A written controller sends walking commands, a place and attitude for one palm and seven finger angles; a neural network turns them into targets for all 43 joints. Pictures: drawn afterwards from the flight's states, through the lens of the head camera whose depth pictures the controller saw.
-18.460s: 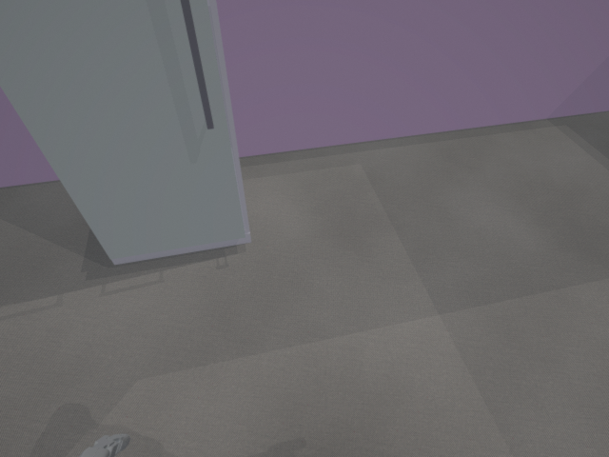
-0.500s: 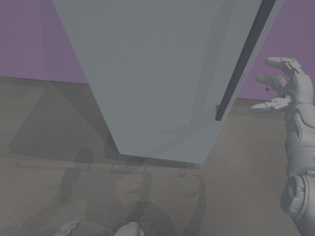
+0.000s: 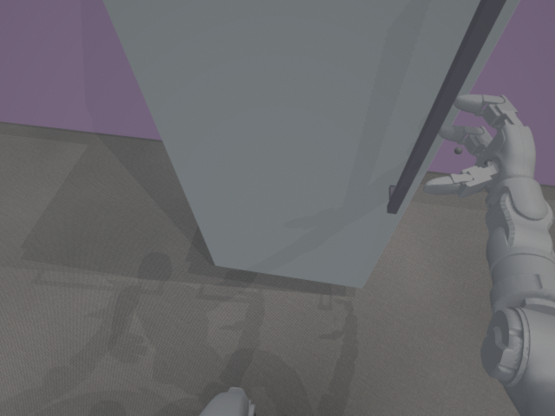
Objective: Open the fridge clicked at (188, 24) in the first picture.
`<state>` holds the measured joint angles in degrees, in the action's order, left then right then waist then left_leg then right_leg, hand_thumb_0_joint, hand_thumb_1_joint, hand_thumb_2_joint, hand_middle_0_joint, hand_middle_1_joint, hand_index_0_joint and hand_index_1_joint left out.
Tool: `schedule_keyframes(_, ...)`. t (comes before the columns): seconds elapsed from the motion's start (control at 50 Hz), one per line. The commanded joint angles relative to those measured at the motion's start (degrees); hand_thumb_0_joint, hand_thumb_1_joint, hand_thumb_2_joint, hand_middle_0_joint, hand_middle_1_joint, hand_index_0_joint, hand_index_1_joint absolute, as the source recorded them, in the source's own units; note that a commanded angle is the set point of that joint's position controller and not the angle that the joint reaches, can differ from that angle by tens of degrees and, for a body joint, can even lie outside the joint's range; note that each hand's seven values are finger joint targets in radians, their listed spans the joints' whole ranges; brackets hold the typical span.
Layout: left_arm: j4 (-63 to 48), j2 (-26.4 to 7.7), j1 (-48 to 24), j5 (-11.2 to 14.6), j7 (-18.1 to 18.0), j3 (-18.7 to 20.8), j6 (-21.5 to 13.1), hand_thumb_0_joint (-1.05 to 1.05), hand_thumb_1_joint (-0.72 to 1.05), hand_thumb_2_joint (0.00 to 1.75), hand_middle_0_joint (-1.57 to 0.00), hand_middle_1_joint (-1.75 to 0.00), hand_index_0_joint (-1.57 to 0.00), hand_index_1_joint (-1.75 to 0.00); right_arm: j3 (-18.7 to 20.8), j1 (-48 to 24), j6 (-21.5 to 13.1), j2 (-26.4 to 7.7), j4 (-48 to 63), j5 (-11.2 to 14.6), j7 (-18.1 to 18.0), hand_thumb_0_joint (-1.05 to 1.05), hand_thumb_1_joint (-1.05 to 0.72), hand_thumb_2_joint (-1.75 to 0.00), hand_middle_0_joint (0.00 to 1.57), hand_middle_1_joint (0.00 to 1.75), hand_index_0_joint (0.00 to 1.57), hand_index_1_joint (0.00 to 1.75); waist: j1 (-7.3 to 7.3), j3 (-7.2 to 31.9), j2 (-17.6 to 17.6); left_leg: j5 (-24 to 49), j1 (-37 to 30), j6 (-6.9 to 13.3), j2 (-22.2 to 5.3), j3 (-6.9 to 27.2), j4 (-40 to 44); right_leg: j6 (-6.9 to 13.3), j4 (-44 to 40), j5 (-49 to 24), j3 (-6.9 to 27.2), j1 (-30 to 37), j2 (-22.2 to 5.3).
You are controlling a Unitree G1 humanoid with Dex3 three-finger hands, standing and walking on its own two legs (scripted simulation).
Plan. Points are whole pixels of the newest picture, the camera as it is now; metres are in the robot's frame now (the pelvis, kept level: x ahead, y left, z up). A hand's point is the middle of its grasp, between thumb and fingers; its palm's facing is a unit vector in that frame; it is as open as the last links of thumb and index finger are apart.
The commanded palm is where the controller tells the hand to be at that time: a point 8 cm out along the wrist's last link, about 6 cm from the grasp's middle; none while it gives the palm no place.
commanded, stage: feel for the door with the fingertips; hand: right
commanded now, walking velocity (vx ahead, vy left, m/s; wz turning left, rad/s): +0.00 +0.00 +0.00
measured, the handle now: (436, 104) +0.54 -0.13 +0.15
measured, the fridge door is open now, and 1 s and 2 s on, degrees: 0 0 0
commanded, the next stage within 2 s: slide the fingers in behind the handle in 0.52 s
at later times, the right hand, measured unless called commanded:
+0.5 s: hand (452, 142) +0.49 -0.16 +0.13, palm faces +0.00 +1.00 -0.01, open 13.9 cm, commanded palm +0.47 -0.21 +0.12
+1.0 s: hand (450, 144) +0.49 -0.16 +0.12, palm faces -0.01 +1.00 +0.00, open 13.9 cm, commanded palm +0.46 -0.21 +0.12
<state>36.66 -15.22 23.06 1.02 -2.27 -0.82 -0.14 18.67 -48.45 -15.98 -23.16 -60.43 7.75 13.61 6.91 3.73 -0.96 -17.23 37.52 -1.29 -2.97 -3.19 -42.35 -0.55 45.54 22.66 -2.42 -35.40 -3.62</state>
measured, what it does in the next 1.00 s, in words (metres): stands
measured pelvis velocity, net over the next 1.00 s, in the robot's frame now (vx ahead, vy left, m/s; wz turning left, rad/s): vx -0.01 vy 0.00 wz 0.00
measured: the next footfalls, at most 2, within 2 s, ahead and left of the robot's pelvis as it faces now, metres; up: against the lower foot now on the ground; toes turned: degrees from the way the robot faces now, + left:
none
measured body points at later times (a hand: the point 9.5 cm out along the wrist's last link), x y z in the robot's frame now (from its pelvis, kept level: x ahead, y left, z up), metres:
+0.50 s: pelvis +0.00 +0.01 +0.00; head +0.08 +0.01 +0.44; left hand +0.04 +0.28 -0.12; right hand +0.48 -0.21 +0.13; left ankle +0.03 +0.14 -0.71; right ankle -0.01 -0.12 -0.71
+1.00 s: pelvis -0.01 +0.00 +0.00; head +0.08 +0.00 +0.44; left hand +0.01 +0.27 -0.12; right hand +0.48 -0.21 +0.12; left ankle +0.03 +0.14 -0.71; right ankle -0.01 -0.12 -0.71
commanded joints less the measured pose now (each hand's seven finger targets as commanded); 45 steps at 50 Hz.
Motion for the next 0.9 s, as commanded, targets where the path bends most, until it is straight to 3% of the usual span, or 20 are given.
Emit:
schedule_keyframes(0.0,-4.87,-8.96,4.97,0.03,0.04,3.48,-1.7,0.0,0.9,0.9,-0.2,-0.3,-0.2,-0.3,2.44,-26.06,-4.0,-12.63,13.84,0.18,-2.19,0.0,0.5,-0.3,0.3,1.2,0.3,1.2,-0.9,24.0,-3.53,16.51,-13.55,2.4,4.19,0.03,2.83,1.04,-6.23,-18.1,2.26,11.2,2.84)
schedule_keyframes(0.04,-5.18,-8.85,4.78,0.06,0.08,3.35,-1.52,0.0,0.9,0.9,-0.2,-0.3,-0.2,-0.3,3.44,-23.67,-3.92,-13.21,13.17,0.16,-2.87,0.0,0.5,-0.3,0.3,1.2,0.3,1.2,-1.23,24.06,-1.37,18.67,-15.64,2.21,4.13,0.28,2.8,1.21,-6.21,-19.01,1.61,9.76,2.86)
schedule_keyframes(0.06,-5.17,-8.87,4.74,0.06,0.08,3.35,-1.41,0.0,0.9,0.9,-0.2,-0.3,-0.2,-0.3,2.75,-25.3,-4.02,-12.96,13.93,-0.05,-3.05,0.0,0.5,-0.3,0.3,1.2,0.3,1.2,-0.61,23.4,-0.15,18.77,-15.81,2.0,4.13,0.41,2.93,1.37,-6.32,-18.16,1.58,9.15,2.88)
schedule_keyframes(0.12,-5.28,-8.83,4.79,-0.04,-0.03,3.38,-1.2,0.0,0.9,0.9,-0.2,-0.3,-0.2,-0.3,3.66,-26.27,-4.64,-14.67,14.91,-0.84,-3.58,0.0,0.5,-0.3,0.3,1.2,0.3,1.2,-0.9,23.8,-1.21,19.55,-16.96,2.22,4.03,0.7,2.72,1.49,-6.16,-18.58,1.39,9.26,3.11)
schedule_keyframes(0.16,-5.39,-8.61,4.24,0.21,-0.05,3.36,-1.2,0.0,0.9,0.9,-0.2,-0.3,-0.2,-0.3,3.13,-24.52,-4.48,-13.44,13.32,-0.74,-3.28,0.0,0.5,-0.3,0.3,1.2,0.3,1.2,-0.99,23.48,-1.73,19.53,-16.5,2.13,4.04,0.79,3.03,1.35,-6.31,-18.1,1.01,9.45,3.07)
schedule_keyframes(0.2,-4.86,-8.75,4.32,0.21,-0.2,3.35,-1.22,0.0,0.9,0.9,-0.2,-0.3,-0.2,-0.3,1.43,-27.77,-4.32,-11.92,12.21,-0.48,-2.84,0.0,0.5,-0.3,0.3,1.2,0.3,1.2,0.51,21.7,-0.2,18.33,-15.54,1.85,4.05,0.86,3.56,1.51,-6.48,-15.98,1.09,8.74,3.06)
schedule_keyframes(0.28,-4.28,-9.1,4.77,0.33,-0.48,3.26,-1.19,0.0,0.9,0.9,-0.2,-0.3,-0.2,-0.3,1.55,-28.97,-4.09,-12.77,9.23,-0.64,-2.12,0.0,0.5,-0.3,0.3,1.2,0.3,1.2,0.79,20.94,-1.0,16.41,-14.05,2.03,3.88,0.99,3.69,1.52,-6.26,-14.33,1.43,8.28,3.2)
schedule_keyframes(0.32,-4.02,-8.96,5.03,0.15,-0.56,3.23,-1.33,0.0,0.9,0.9,-0.2,-0.3,-0.2,-0.3,0.16,-32.04,-4.51,-11.21,9.74,-0.33,-1.94,0.0,0.5,-0.3,0.3,1.2,0.3,1.2,1.88,21.26,-0.42,16.52,-13.77,2.0,3.87,0.86,3.62,1.69,-5.95,-14.77,1.76,8.84,3.27)
schedule_keyframes(0.34,-4.05,-9.16,5.0,0.26,-0.59,3.38,-1.37,0.0,0.9,0.9,-0.2,-0.3,-0.2,-0.3,1.39,-30.93,-4.65,-12.37,9.09,-0.24,-1.86,0.0,0.5,-0.3,0.3,1.2,0.3,1.2,1.27,22.89,-0.72,16.57,-13.87,1.91,3.89,1.16,3.57,1.64,-5.72,-14.83,1.65,9.19,3.26)
schedule_keyframes(0.38,-3.77,-9.02,5.24,0.15,-0.45,3.22,-1.47,0.0,0.9,0.9,-0.2,-0.3,-0.2,-0.3,-0.21,-31.94,-4.71,-10.74,9.04,-0.19,-1.55,0.0,0.5,-0.3,0.3,1.2,0.3,1.2,1.63,23.1,-1.56,17.33,-13.53,1.93,3.89,0.98,3.29,1.53,-5.62,-15.71,1.74,9.55,3.29)
schedule_keyframes(0.44,-3.94,-9.17,5.53,0.07,-0.33,3.33,-1.29,0.0,0.9,0.9,-0.2,-0.3,-0.2,-0.3,2.5,-30.11,-5.09,-13.53,8.88,-0.27,-1.88,0.0,0.5,-0.3,0.3,1.2,0.3,1.2,0.43,25.5,-1.88,19.1,-15.1,1.98,3.89,1.18,2.77,1.54,-5.15,-17.48,1.65,9.4,3.38)
schedule_keyframes(0.48,-3.73,-9.34,5.41,0.23,-0.45,3.17,-1.04,0.0,0.9,0.9,-0.2,-0.3,-0.2,-0.3,1.19,-32.27,-4.54,-13.39,7.64,-0.66,-1.94,0.0,0.5,-0.3,0.3,1.2,0.3,1.2,2.04,21.91,0.4,17.15,-14.24,1.56,3.86,1.37,3.57,1.81,-5.45,-14.31,1.53,6.84,3.34)
schedule_keyframes(0.54,-3.4,-9.71,6.03,0.24,-0.75,3.18,-1.03,0.0,0.9,0.9,-0.2,-0.3,-0.2,-0.3,3.17,-33.95,-4.17,-16.54,6.36,-1.1,-2.12,0.0,0.5,-0.3,0.3,1.2,0.3,1.2,2.37,22.64,0.73,15.79,-14.8,1.35,3.74,1.92,3.98,2.08,-5.35,-12.45,1.51,5.68,3.5)
schedule_keyframes(0.56,-3.45,-9.71,6.0,0.26,-0.84,3.07,-0.93,0.0,0.9,0.9,-0.2,-0.3,-0.2,-0.3,3.3,-34.24,-4.17,-17.55,6.3,-1.43,-1.95,0.0,0.5,-0.3,0.3,1.2,0.3,1.2,2.13,22.56,-0.82,15.72,-14.97,1.44,3.61,1.96,3.84,1.98,-5.5,-12.37,1.56,5.28,3.54)
schedule_keyframes(0.6,-3.48,-9.52,6.04,0.2,-0.81,2.99,-1.0,0.0,0.9,0.9,-0.2,-0.3,-0.2,-0.3,1.97,-34.8,-4.06,-15.91,6.15,-1.29,-1.39,0.0,0.5,-0.3,0.3,1.2,0.3,1.2,2.47,22.17,-2.66,14.95,-13.33,1.61,3.69,1.65,3.94,1.85,-5.38,-12.34,1.68,6.17,3.52)
schedule_keyframes(0.62,-3.43,-9.53,6.61,0.09,-0.85,2.96,-1.04,0.0,0.9,0.9,-0.2,-0.3,-0.2,-0.3,1.92,-35.33,-4.23,-15.61,5.9,-1.0,-1.37,0.0,0.5,-0.3,0.3,1.2,0.3,1.2,2.89,22.44,-1.41,14.98,-13.44,1.68,3.8,1.56,3.86,2.0,-5.16,-12.75,1.93,6.45,3.53)
schedule_keyframes(0.68,-3.82,-9.59,6.5,0.0,-0.59,3.04,-1.22,0.0,0.9,0.9,-0.2,-0.3,-0.2,-0.3,2.12,-33.8,-4.53,-15.26,6.73,-0.74,-1.19,0.0,0.5,-0.3,0.3,1.2,0.3,1.2,2.03,24.04,-3.77,14.67,-12.57,1.79,3.92,1.33,3.62,1.67,-5.34,-13.33,1.99,7.84,3.37)
schedule_keyframes(0.72,-4.06,-9.69,6.81,-0.07,-0.52,3.02,-1.23,0.0,0.9,0.9,-0.2,-0.3,-0.2,-0.3,3.05,-31.96,-4.75,-15.72,6.47,-0.21,-1.04,0.0,0.5,-0.3,0.3,1.2,0.3,1.2,1.7,23.82,-1.67,15.06,-13.67,1.88,4.02,1.15,3.47,1.82,-5.22,-13.65,1.97,6.98,3.38)
schedule_keyframes(0.74,-4.3,-9.67,6.61,0.04,-0.43,2.95,-1.14,0.0,0.9,0.9,-0.2,-0.3,-0.2,-0.3,3.08,-31.43,-4.72,-15.84,6.1,-0.39,-0.93,0.0,0.5,-0.3,0.3,1.2,0.3,1.2,1.27,23.93,-2.61,14.54,-13.4,1.87,4.0,1.22,3.5,1.64,-5.46,-13.12,1.83,6.91,3.32)
schedule_keyframes(0.88,-4.36,-9.68,6.57,-0.02,-0.28,3.22,-1.21,0.0,0.9,0.9,-0.2,-0.3,-0.2,-0.3,2.32,-31.58,-5.02,-14.63,8.36,-0.51,-1.72,0.0,0.5,-0.3,0.3,1.2,0.3,1.2,1.36,23.5,-2.69,12.04,-11.61,1.92,4.14,0.77,3.68,1.45,-5.93,-11.9,2.26,8.16,2.98)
